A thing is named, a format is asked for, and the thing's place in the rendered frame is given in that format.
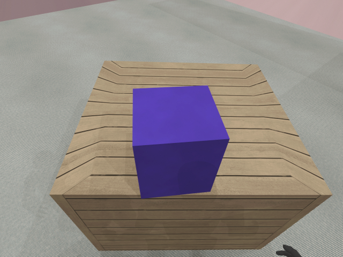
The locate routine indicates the carton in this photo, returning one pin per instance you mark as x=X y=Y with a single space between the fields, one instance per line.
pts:
x=178 y=140

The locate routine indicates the pedestal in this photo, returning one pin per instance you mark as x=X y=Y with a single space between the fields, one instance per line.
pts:
x=266 y=182

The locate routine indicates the robot right hand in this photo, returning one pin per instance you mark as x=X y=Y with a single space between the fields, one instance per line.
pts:
x=289 y=252

